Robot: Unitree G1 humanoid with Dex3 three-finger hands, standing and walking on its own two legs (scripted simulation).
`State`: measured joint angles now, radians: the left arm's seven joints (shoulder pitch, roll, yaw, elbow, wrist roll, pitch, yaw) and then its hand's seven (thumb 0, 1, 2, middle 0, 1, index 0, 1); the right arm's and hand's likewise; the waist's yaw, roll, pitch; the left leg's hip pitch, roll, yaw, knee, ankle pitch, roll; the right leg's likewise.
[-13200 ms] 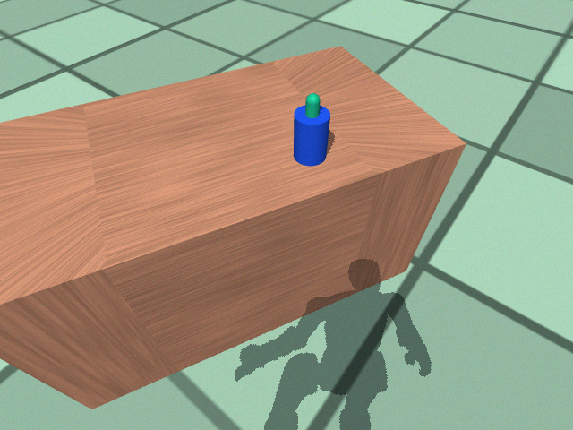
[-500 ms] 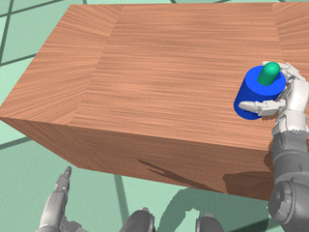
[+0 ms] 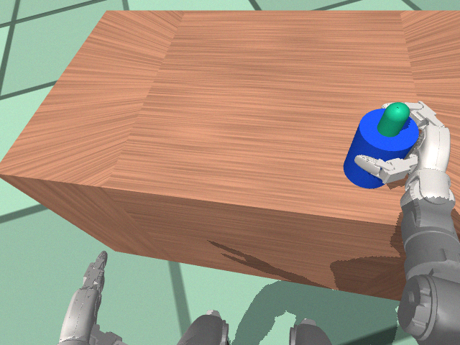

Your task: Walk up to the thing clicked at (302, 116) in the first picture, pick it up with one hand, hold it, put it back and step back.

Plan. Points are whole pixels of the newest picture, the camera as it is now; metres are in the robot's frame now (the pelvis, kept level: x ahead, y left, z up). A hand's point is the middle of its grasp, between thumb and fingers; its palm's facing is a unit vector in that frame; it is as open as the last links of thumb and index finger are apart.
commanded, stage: settle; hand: right
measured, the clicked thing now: (381, 142) +0.47 -0.19 +0.04
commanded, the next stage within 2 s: lift in 0.52 s
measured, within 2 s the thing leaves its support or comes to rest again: leaves its support in 0.04 s
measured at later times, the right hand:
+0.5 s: hand (397, 124) +0.47 -0.20 +0.09, palm faces +0.19 +0.98 -0.01, open 11.6 cm
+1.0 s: hand (406, 116) +0.45 -0.19 +0.13, palm faces +0.20 +0.98 -0.02, open 11.7 cm
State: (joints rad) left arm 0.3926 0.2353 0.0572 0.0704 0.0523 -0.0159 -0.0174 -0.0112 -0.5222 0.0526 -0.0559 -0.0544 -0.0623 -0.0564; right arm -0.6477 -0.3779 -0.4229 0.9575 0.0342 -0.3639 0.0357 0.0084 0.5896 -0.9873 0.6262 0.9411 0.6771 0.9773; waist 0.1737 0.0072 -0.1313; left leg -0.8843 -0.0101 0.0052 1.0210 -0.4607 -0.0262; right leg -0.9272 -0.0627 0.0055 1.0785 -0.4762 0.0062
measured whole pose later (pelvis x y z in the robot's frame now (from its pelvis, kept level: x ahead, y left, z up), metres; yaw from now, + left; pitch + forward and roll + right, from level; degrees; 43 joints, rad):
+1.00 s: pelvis +0.01 +0.00 +0.04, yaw -1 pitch +11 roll +1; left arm 0.36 0.22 0.04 0.27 0.02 -0.05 0.03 -0.01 -0.53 0.06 -0.05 -0.05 -0.05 -0.05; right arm -0.59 -0.30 -0.32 0.79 0.08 -0.24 0.00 0.01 0.61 -1.03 0.59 1.00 0.64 1.04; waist 0.10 -0.01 -0.09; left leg -0.61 0.00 -0.01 0.80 -0.38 -0.03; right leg -0.64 -0.05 -0.01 0.84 -0.39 0.00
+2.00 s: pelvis +0.00 +0.02 +0.07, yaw -2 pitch -1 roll +0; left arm 0.28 0.21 0.06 0.50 -0.02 -0.11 0.10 -0.01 -0.53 0.06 -0.04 -0.04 -0.04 -0.05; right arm -0.25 -0.22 -0.20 0.09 0.18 0.22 -0.02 0.01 0.61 -1.04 0.59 1.01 0.64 1.04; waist 0.01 -0.04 -0.03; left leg -0.25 0.02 0.01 0.58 -0.30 -0.01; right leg -0.26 -0.03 -0.01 0.56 -0.27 0.02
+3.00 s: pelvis +0.00 +0.02 +0.07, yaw -2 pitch -3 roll +0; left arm 0.23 0.22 0.08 0.64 -0.02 -0.19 0.09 -0.01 -0.53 0.05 -0.04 -0.05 -0.05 -0.05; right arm -0.25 -0.23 -0.22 -0.10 0.21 0.44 0.00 0.01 0.61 -1.04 0.59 1.01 0.64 1.04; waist 0.00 -0.06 -0.03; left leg -0.20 0.02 0.02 0.53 -0.28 -0.01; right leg -0.22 -0.02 0.00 0.52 -0.25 0.02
